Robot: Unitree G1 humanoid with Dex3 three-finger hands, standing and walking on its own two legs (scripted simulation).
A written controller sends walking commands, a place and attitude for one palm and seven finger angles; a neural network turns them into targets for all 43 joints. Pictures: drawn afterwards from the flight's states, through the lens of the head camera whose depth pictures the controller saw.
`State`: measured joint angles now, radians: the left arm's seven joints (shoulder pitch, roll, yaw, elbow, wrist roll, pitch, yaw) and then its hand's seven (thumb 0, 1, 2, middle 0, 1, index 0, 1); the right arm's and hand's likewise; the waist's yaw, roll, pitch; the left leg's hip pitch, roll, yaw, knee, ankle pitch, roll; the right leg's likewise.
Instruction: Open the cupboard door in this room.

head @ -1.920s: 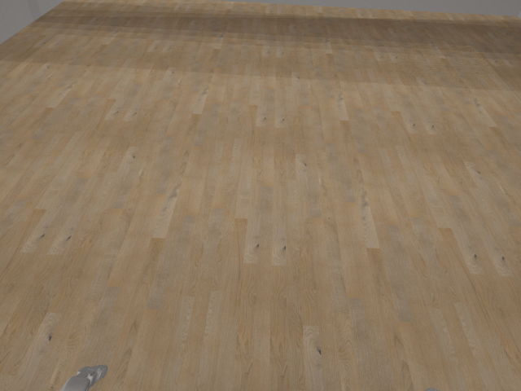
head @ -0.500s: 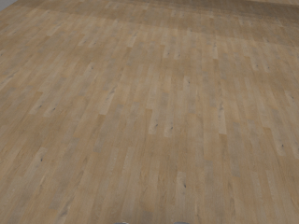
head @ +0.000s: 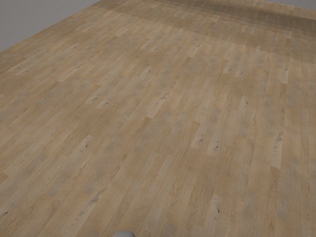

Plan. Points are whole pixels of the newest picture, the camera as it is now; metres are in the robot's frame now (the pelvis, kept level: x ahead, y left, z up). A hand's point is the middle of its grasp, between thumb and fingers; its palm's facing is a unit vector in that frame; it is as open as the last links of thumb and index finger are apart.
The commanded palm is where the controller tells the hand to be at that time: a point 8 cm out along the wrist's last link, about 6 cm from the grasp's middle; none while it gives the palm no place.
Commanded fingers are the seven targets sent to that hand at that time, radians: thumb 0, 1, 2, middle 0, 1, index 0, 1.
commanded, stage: turn or walk to find it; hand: left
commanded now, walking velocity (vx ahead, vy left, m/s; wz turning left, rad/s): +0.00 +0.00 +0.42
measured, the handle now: out of the picture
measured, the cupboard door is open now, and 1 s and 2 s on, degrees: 0 0 0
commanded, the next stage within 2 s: stand and wait in 0.90 s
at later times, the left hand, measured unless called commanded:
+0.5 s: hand out of the picture +0.03 +0.26 -0.15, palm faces +0.19 -0.95 -0.24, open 7.3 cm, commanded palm none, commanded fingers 0.00 0.90 0.90 -0.20 -0.30 -0.20 -0.30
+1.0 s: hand out of the picture -0.09 +0.22 -0.17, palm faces +0.42 -0.88 -0.22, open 7.3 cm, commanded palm none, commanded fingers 0.00 0.90 0.90 -0.20 -0.30 -0.20 -0.30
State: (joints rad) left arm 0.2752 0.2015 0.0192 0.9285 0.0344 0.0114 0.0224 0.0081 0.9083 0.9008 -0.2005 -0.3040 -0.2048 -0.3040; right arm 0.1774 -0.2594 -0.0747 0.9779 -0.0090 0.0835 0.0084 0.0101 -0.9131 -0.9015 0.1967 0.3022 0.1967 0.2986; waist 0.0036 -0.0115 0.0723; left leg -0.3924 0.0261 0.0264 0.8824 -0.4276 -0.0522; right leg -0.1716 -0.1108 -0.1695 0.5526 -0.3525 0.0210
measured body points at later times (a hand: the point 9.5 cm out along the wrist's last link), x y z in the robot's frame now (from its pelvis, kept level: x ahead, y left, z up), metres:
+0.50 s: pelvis -0.03 +0.04 +0.01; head -0.01 +0.06 +0.46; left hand +0.02 +0.31 -0.14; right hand +0.06 -0.19 -0.13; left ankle +0.00 +0.12 -0.73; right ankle -0.02 -0.11 -0.69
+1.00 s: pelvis -0.05 +0.03 +0.00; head -0.02 +0.05 +0.45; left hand -0.12 +0.26 -0.15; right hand +0.10 -0.19 -0.15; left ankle -0.12 +0.15 -0.71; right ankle -0.04 -0.10 -0.73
